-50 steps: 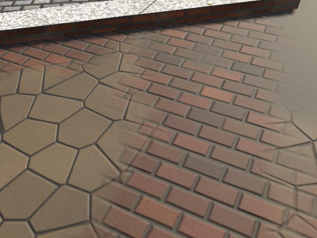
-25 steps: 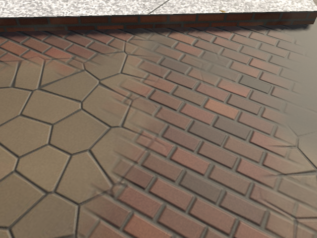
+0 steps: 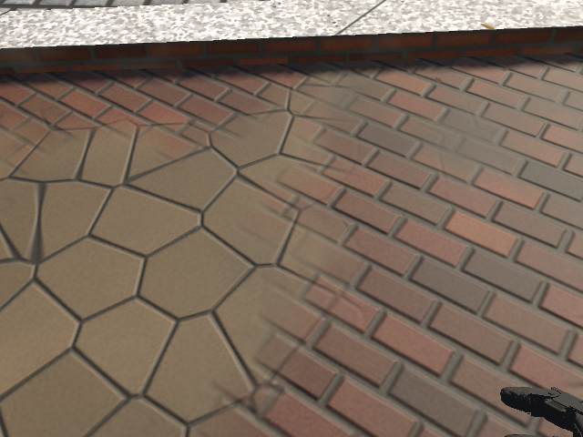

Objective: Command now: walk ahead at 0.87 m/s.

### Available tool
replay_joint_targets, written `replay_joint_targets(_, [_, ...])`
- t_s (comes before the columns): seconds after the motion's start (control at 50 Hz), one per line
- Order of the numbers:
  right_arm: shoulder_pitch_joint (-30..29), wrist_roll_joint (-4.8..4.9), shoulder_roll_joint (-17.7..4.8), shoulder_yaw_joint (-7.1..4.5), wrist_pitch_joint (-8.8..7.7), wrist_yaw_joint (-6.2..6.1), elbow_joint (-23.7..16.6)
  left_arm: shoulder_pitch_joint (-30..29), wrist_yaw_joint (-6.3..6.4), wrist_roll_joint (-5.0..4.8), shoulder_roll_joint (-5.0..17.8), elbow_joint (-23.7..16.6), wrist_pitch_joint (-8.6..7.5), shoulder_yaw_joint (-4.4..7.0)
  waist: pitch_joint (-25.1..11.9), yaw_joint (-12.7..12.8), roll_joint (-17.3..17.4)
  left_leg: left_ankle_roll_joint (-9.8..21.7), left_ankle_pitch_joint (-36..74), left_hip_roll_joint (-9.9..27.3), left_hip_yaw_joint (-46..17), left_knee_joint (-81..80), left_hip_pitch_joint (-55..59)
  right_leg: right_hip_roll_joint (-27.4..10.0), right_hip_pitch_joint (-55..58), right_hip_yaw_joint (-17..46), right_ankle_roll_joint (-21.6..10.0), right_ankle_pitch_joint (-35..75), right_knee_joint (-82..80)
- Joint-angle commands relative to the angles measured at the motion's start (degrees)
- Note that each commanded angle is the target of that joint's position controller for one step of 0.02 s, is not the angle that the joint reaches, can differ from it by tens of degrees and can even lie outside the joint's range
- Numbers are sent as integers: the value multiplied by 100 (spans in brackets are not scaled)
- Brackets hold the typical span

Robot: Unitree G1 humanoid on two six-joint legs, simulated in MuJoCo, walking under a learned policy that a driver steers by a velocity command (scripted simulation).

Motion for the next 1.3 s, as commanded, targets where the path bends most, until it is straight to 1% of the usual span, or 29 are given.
replay_joint_targets(0.02, [-1153,37,8,125,-78,152,-632,-170,54,-100,852,-363,-87,167,1332,-54,-669,-21,782,-152,154,-576,611,-985,-1696,335,-814,1255,-451])
replay_joint_targets(0.1, [-1295,28,-254,122,-104,197,-777,140,76,-151,900,-267,161,229,1437,-74,-623,135,1,-158,270,-988,286,-1218,-400,283,-647,2876,350])
replay_joint_targets(0.16, [1379,157,-1006,-215,18,-47,-70,-213,-38,138,1355,-304,338,312,-231,-1448,-1122,545,-833,-352,441,-434,3279,-1292,-552,303,-602,6474,3492])
replay_joint_targets(0.18, [2792,130,-1269,-320,127,-170,369,-415,-84,130,1244,-348,269,298,-816,-2140,-786,651,-894,190,-216,-196,5467,-815,-2420,285,-360,5206,5852])
replay_joint_targets(0.2, [3188,-225,-1476,-140,118,-185,597,-138,-214,325,2,-511,-46,33,-1629,-1551,2151,376,1838,722,-663,1827,7713,85,-5049,984,-386,-1330,8560])
replay_joint_targets(0.22, [3562,-308,-1687,-245,108,-103,647,542,-248,-243,178,-637,-320,-46,-3452,-1563,2656,1464,140,1545,-2851,698,8633,440,-5475,2035,-487,-1123,9092])
replay_joint_targets(0.24, [3594,-332,-1383,-267,114,-118,762,-472,-161,-548,540,-989,-390,60,-3197,-1683,1507,1604,-2766,1669,-3781,-936,8083,148,-5927,1615,-426,-706,8828])
replay_joint_targets(0.28, [2208,-210,-814,-93,-83,-121,680,-1561,33,-382,621,-1261,-256,38,-1171,-1214,-502,1577,-2470,1453,-3334,-1573,5580,-313,-6051,991,-335,43,8360])
replay_joint_targets(0.3, [1830,-348,-722,-45,-157,-82,585,-1341,13,-249,536,-1226,-179,25,-908,-852,-735,1807,-1924,1612,-3263,-1379,4588,-593,-5764,1100,-361,315,8141])
replay_joint_targets(0.34, [1392,-284,-64,153,-152,-114,741,-1478,-114,-179,256,-1270,29,77,-50,-352,-257,1328,-1249,1160,-1964,-1608,2632,-1022,-5208,1118,-448,800,7040])
replay_joint_targets(0.42, [1339,-224,-385,157,-88,-415,740,-2482,-185,107,259,-1779,2,-12,671,-346,253,998,-949,195,-267,-2322,1202,-890,-4051,473,-251,2541,3962])
replay_joint_targets(0.5, [2427,29,-769,35,-64,-522,1001,-3863,-344,-14,444,-2185,-19,-41,1065,-842,-388,986,-953,484,-141,-2907,2786,-421,-4280,151,-441,3547,2185])
replay_joint_targets(0.56, [2779,-172,-958,-1,87,-528,1014,-3749,-466,-94,824,-2309,-58,132,560,-583,-66,799,1983,682,43,-1991,4213,180,-3896,-220,-698,3007,1896])
replay_joint_targets(0.6, [2430,-376,-1082,-7,242,-494,935,-1825,-421,-209,1308,-1856,60,390,-521,573,424,618,3700,622,269,358,4002,459,-1815,-355,-992,2383,2258])
replay_joint_targets(0.62, [2214,-413,-821,107,235,-477,796,-426,-328,-176,1669,-1509,168,489,-1256,1056,-20,489,2264,270,337,2546,2537,-347,150,682,-1196,1531,2520])
replay_joint_targets(0.64, [3311,-145,423,391,57,-327,767,-202,-446,8,1920,-1356,83,501,-2126,83,-2272,274,-3718,-1011,-299,4996,496,-1679,1563,4315,-2271,-1470,1240])
replay_joint_targets(0.66, [2807,104,-393,274,-139,-305,685,-320,-449,-3,1249,-1337,19,363,-1825,307,-1957,587,-4088,-829,-812,5246,-95,-1637,1521,5405,-1948,-2272,136])
replay_joint_targets(0.68, [2042,261,-674,184,-216,-306,410,-871,-439,45,1008,-1387,-22,282,-793,167,-1516,663,-3815,-550,-677,5212,-579,-1621,772,4645,-1785,-1576,29])
replay_joint_targets(0.72, [1499,108,-378,223,-226,-351,245,-1753,-521,186,706,-1450,-151,183,3,-402,-38,682,-3181,-132,-689,4483,-123,-1300,-1065,3324,-1610,141,-128])
replay_joint_targets(0.76, [1941,100,-275,197,22,-358,350,-2132,-534,201,473,-1421,-207,107,23,-857,-242,577,-2946,210,-787,4094,429,-1135,-1875,2399,-1428,683,-333])
replay_joint_targets(0.98, [39,-7,-157,222,141,-143,-457,-1116,-101,190,890,-1062,-231,102,913,-381,-204,333,320,-191,355,939,-26,-627,-1639,-873,-192,3927,-1056])
replay_joint_targets(1.04, [-91,40,-428,109,73,29,-719,-992,50,224,1335,-1167,-52,166,593,-593,-623,545,-312,-837,1141,427,411,-807,-502,-1111,111,7529,-145])
replay_joint_targets(1.1, [2287,106,-1160,-252,294,-14,-323,-1657,221,317,1777,-1462,212,300,-553,-2021,-1323,928,-1613,-1132,1113,867,2805,-1199,-660,-970,18,10275,2910])
replay_joint_targets(1.12, [3789,74,-1443,-408,401,-140,26,-2298,137,240,1784,-1648,176,319,-926,-2785,-963,1201,-1385,-817,386,231,4533,-780,-1775,-990,-18,8703,5183])
replay_joint_targets(1.14, [3697,-46,-1549,-410,511,-222,147,-2409,-67,293,566,-1965,-135,20,-559,-2061,1774,1568,-945,-274,-962,461,5720,629,-4351,-584,79,111,8029])
replay_joint_targets(1.16, [3074,-282,-1300,-231,334,-174,-152,-1467,-238,-129,263,-2406,-454,-157,-1874,-1149,1775,2851,-4261,809,-4475,-664,6800,732,-6106,1149,-64,-641,8955])
replay_joint_targets(1.18, [3190,-259,-855,-219,265,-201,-263,-2352,-285,-216,841,-2578,-616,-92,-1517,-1610,561,2416,-5235,756,-4869,-1747,6385,456,-6214,1306,-459,-17,8252])
replay_joint_targets(1.22, [2454,-213,-583,-112,76,-138,-346,-2556,-227,-97,802,-2668,-560,-55,-317,-786,-1016,2003,-4705,497,-4190,-2059,4319,-5,-5785,1241,-525,643,6948])
replay_joint_targets(1.3, [1710,-197,-416,18,79,-324,-469,-2080,-157,79,879,-2453,-118,-16,433,-327,-656,1638,-2885,-75,-2109,-2191,1810,-805,-4821,758,-28,1174,5607])
Velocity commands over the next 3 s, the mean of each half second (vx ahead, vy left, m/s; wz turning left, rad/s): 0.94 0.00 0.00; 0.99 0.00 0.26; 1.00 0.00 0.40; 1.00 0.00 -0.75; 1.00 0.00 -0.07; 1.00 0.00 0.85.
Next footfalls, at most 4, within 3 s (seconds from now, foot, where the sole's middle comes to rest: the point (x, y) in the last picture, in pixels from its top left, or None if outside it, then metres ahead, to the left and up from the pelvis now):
0.18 left None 0.35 0.18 -0.87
0.60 right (361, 328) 0.82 -0.01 -0.87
1.12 left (300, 202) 1.25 0.21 -0.87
1.60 right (308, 109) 1.73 0.24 -0.87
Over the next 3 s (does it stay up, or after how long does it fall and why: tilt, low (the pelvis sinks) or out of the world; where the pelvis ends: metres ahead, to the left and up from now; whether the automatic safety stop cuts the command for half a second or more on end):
stays up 2.72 0.27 0.02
